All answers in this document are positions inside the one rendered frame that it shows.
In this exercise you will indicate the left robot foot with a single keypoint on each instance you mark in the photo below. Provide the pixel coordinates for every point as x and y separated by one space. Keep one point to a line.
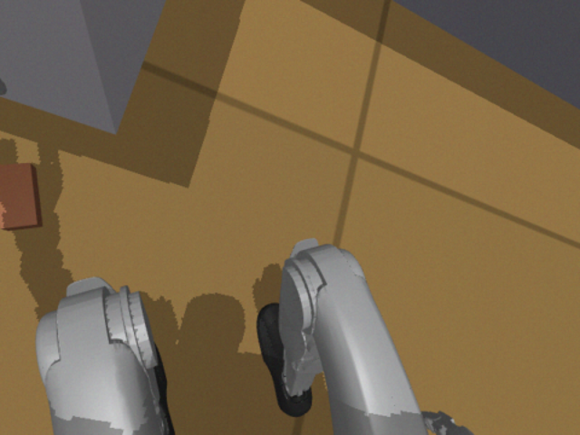
163 406

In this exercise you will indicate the small box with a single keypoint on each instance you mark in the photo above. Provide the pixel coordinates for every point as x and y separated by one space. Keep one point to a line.
19 197

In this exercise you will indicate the right robot hand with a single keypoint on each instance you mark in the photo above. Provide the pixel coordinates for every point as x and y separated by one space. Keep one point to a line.
442 424

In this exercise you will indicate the right robot foot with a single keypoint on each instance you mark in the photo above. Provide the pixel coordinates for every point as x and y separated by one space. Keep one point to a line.
272 350

